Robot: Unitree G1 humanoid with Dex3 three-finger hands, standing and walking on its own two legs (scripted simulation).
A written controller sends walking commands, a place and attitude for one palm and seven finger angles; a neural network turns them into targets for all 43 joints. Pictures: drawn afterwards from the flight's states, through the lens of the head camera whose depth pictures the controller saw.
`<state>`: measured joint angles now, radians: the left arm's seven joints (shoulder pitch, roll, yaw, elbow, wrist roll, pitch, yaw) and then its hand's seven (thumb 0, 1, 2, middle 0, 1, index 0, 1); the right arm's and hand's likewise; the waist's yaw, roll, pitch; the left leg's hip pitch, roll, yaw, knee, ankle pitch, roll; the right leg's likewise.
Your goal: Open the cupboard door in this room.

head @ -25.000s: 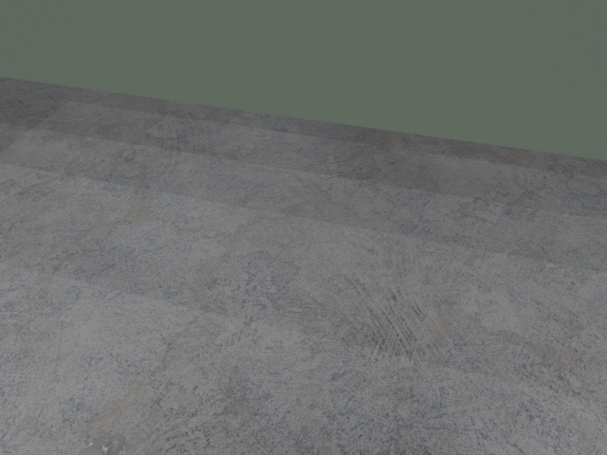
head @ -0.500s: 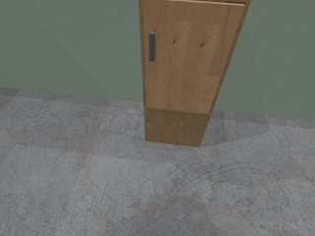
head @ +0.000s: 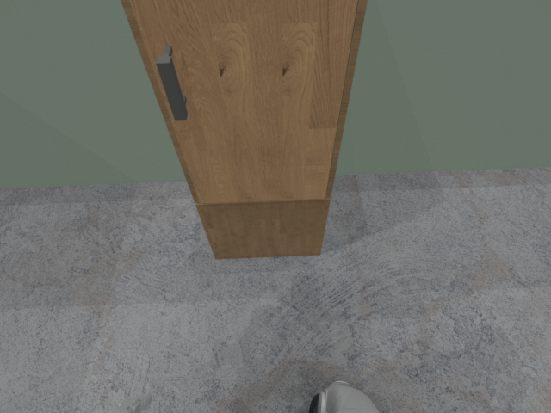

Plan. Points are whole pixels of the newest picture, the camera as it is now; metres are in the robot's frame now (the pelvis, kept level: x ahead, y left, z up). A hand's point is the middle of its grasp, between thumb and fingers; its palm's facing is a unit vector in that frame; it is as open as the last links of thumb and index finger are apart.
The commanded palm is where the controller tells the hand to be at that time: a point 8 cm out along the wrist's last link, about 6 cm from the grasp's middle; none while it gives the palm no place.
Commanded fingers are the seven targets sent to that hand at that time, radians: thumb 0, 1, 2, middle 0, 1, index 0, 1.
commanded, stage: take the last steps up to it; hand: left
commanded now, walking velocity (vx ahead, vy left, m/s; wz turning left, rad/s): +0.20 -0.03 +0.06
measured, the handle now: (174, 84) +0.66 +0.22 +0.09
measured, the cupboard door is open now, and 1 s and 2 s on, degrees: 0 0 0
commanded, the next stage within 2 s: come to a stop and stand still in 0.14 s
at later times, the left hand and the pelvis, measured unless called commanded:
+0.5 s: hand out of the picture +0.13 +0.18 -0.16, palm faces +0.08 -0.98 -0.15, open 7.4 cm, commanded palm none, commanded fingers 0.00 0.90 0.90 -0.20 -0.30 -0.20 -0.30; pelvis +0.13 +0.01 +0.03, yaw +1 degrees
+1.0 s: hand out of the picture +0.12 +0.12 -0.12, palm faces +0.03 -0.97 -0.25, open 7.3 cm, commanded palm none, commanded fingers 0.00 0.90 0.90 -0.20 -0.30 -0.20 -0.30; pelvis +0.09 -0.06 +0.04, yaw -1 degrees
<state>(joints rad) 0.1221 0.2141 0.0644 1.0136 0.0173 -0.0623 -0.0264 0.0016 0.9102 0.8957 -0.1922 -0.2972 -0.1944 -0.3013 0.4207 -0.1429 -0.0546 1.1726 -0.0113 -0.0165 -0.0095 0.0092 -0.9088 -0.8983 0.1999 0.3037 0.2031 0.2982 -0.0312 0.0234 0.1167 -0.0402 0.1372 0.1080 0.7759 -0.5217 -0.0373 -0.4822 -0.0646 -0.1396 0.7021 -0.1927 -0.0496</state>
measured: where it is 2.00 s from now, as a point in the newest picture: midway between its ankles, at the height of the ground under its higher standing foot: outside the picture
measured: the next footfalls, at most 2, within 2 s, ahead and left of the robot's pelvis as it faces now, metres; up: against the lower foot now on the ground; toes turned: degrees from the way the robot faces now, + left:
left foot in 0.36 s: +0.21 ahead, +0.11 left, +0.00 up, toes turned +8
right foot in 0.80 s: +0.12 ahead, -0.13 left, +0.00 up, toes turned -3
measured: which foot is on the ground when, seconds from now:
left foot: up 0.00-0.34, down 0.36-0.80, up 0.82-1.00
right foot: down 0.00-0.42, up 0.44-0.78, down 0.80-1.00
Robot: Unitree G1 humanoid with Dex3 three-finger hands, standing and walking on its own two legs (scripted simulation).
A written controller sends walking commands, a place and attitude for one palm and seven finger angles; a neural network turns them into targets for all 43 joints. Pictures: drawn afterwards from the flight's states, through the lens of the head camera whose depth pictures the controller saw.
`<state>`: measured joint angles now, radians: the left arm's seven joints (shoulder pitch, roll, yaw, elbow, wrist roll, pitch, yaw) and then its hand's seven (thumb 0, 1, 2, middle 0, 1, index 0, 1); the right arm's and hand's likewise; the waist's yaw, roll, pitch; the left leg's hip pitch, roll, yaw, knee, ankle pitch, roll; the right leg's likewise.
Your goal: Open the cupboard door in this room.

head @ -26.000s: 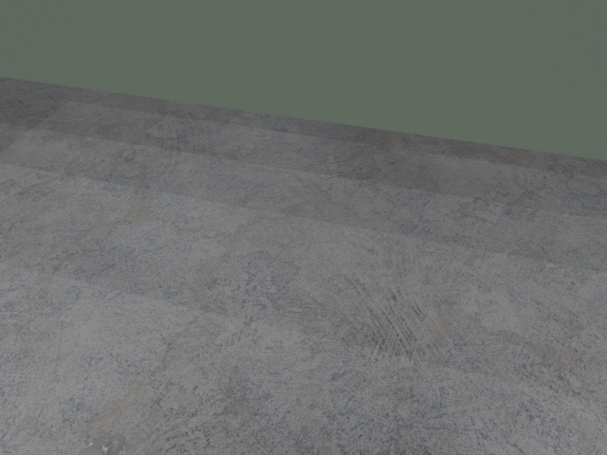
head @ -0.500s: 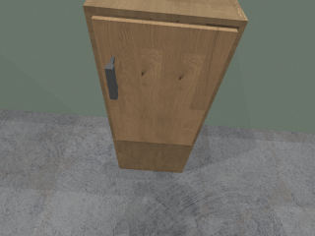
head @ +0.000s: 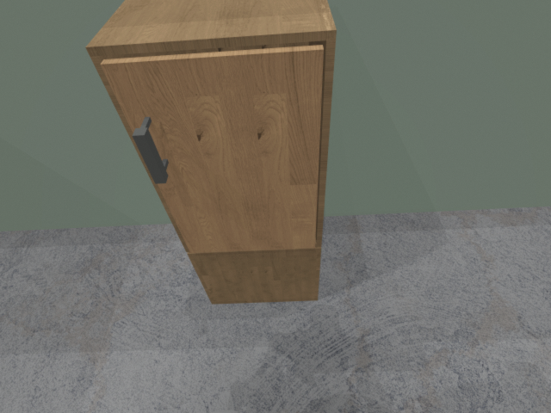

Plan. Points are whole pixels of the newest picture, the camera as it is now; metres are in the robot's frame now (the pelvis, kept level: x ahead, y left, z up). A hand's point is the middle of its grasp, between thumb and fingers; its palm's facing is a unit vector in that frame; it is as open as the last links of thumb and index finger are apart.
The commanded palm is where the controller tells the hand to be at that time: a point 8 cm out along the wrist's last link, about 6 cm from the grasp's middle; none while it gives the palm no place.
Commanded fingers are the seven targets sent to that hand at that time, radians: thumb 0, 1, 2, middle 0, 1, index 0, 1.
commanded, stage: come to a stop and stand still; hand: left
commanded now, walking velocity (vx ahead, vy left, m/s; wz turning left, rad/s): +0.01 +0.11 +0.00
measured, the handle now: (154, 150) +0.57 +0.29 +0.05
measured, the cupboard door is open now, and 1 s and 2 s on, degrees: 0 0 0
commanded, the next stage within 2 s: look again from close up in 0.84 s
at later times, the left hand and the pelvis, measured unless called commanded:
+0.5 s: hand out of the picture +0.00 +0.24 -0.19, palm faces +0.07 -0.97 -0.21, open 7.4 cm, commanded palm none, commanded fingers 0.00 0.90 0.90 -0.20 -0.30 -0.20 -0.30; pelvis +0.00 +0.06 -0.01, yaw +1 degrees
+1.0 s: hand out of the picture +0.02 +0.24 -0.18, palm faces +0.02 -0.98 -0.21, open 7.3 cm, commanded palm none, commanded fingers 0.00 0.90 0.90 -0.20 -0.30 -0.20 -0.30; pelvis +0.01 +0.07 -0.01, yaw +1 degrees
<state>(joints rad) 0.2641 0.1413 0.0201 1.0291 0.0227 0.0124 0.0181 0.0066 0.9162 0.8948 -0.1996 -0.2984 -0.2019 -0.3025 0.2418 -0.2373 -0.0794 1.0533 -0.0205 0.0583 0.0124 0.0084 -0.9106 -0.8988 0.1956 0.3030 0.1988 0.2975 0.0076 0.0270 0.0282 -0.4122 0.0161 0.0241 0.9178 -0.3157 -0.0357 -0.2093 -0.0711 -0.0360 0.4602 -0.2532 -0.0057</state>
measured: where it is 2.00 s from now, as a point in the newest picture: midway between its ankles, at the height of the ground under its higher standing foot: outside the picture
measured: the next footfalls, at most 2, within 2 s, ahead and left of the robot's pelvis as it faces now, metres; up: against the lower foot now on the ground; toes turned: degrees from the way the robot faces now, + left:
left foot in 0.26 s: +0.00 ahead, +0.16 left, +0.00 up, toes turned +4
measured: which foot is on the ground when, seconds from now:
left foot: up 0.00-0.24, down 0.26-1.00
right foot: down 0.00-1.00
